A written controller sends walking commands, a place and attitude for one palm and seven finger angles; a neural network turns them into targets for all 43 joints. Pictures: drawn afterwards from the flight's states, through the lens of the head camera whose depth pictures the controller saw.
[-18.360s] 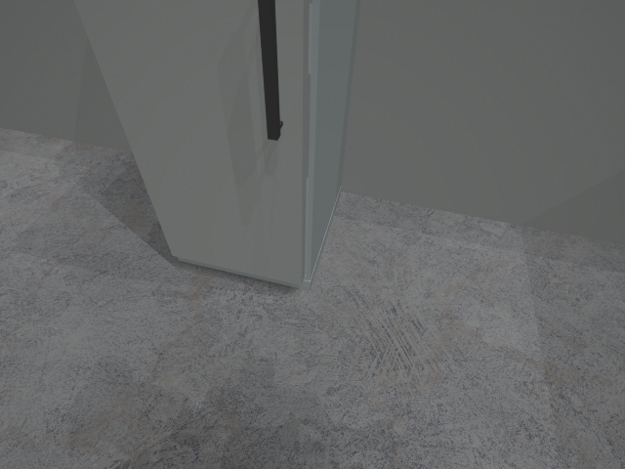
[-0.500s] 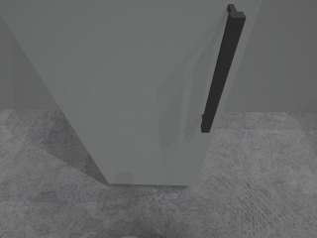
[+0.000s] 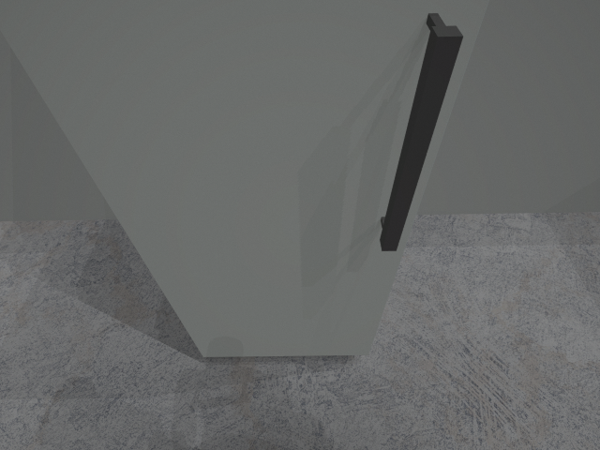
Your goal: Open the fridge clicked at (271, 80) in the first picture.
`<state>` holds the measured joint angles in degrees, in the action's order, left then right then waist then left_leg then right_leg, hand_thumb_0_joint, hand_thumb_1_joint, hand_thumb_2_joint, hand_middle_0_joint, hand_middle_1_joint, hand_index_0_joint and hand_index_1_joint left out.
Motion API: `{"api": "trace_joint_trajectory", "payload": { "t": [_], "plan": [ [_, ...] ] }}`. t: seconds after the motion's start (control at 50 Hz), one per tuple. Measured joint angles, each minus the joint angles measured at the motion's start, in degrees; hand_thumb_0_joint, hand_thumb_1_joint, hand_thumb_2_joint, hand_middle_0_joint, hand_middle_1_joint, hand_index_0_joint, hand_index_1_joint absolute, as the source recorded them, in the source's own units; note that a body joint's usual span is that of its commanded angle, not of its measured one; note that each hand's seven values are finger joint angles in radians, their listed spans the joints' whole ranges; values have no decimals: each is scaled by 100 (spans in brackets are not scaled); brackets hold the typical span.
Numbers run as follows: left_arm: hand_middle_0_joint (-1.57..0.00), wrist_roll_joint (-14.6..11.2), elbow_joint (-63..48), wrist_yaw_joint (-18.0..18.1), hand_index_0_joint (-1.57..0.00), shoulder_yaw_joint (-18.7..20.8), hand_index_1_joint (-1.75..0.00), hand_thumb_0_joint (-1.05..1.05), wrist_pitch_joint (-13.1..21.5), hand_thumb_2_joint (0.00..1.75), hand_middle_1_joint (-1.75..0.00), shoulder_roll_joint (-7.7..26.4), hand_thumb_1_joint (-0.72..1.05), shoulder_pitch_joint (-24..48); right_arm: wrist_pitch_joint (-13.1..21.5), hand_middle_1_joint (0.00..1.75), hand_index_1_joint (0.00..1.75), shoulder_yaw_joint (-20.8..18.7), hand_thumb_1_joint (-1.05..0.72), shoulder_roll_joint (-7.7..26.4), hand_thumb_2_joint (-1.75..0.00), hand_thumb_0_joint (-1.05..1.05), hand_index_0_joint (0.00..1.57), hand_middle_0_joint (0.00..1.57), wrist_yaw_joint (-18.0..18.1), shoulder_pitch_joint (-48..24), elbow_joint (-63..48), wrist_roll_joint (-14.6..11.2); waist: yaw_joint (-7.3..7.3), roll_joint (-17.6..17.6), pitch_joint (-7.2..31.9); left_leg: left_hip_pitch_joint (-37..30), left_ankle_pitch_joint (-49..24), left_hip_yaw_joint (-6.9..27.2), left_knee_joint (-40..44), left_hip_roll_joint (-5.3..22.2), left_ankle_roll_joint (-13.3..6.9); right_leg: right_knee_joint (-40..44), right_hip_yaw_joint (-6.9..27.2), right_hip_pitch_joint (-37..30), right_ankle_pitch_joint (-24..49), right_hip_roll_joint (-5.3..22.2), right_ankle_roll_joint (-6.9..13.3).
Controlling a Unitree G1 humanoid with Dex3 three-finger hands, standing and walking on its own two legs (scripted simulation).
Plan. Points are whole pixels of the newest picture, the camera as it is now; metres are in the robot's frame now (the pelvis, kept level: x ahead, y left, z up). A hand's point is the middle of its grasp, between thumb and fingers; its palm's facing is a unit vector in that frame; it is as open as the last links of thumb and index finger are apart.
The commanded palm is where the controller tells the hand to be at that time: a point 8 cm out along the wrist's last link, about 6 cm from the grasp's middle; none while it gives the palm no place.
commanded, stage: come to a stop and stand still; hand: right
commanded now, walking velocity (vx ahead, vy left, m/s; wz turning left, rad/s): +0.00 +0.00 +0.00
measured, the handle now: (406, 157) +0.46 -0.12 +0.15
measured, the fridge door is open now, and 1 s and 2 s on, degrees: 0 0 0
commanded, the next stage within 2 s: look again from close up in 1.90 s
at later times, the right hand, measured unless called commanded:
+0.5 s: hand out of the picture -0.01 -0.24 -0.17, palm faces -0.01 +0.97 -0.23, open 7.4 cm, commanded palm none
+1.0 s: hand out of the picture -0.16 -0.21 -0.17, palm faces +0.02 +0.98 -0.18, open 7.4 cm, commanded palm none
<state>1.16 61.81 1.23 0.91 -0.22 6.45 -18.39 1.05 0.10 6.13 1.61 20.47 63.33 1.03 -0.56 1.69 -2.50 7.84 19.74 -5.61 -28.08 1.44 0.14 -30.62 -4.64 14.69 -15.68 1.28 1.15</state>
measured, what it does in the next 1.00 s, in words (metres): shifts its weight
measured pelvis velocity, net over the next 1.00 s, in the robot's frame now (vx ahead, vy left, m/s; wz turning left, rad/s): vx -0.09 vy -0.05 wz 0.03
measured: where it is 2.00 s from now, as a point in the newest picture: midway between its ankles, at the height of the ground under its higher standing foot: outside the picture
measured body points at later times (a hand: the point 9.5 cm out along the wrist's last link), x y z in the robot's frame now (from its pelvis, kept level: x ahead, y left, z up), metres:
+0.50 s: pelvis -0.04 -0.05 +0.00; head -0.06 -0.06 +0.45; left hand +0.01 +0.18 -0.15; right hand -0.01 -0.29 -0.15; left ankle -0.05 +0.11 -0.73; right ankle +0.01 -0.10 -0.73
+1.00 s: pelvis -0.09 -0.05 +0.00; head -0.10 -0.06 +0.45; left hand -0.10 +0.17 -0.16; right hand -0.16 -0.26 -0.16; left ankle -0.05 +0.11 -0.73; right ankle +0.00 -0.10 -0.73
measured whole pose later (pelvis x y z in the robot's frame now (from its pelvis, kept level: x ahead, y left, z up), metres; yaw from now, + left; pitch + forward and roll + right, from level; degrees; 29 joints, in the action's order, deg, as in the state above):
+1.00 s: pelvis -0.09 -0.05 +0.00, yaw +2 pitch -3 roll +1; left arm 0.4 60.7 0.7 2.1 -1.8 8.4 -18.7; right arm -0.9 -0.1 7.0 2.4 27.1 61.0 1.8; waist -0.1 -0.8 -0.8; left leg 14.2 14.5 -0.7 -28.7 3.1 1.8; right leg -26.8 -7.7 18.1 -9.3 -1.5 4.4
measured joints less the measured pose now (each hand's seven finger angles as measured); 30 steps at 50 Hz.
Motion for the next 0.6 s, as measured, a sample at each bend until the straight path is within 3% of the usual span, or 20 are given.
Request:
{"api": "trace_joint_trajectory", "payload": {
  "t": [0.1, 0.36, 0.6],
  "plan": [
    [-20, -27, -182, 90, -21, 84, -30, 3, 34, 89, -30, 217, 94, 95, 10, 30, 30, 1, -91, 51, -90, 0, 20, 20, 97, 77, -82, 35, 38, -200, 194, 74, 171, 57, -241, 84, 90, -362, -56, 118, -259, -56, 123],
    [-20, -42, -500, 49, -20, 39, -30, 1, 42, 89, -30, 327, 92, 431, -172, 30, 30, -64, -91, 455, -90, 0, 20, 20, 166, -198, -630, 42, -2, -208, 337, 75, 43, 303, -400, 273, 309, -342, -316, -37, -142, -212, 384],
    [-20, -46, -444, -60, -21, 45, -30, 0, -69, 89, -30, 383, 91, 176, -237, 30, 30, -12, -91, 416, -90, 0, 20, 20, 71, 66, -683, 81, 34, -164, 199, 312, -456, 408, -73, 351, 229, 337, -437, 7, 512, -332, 482]
  ]
}}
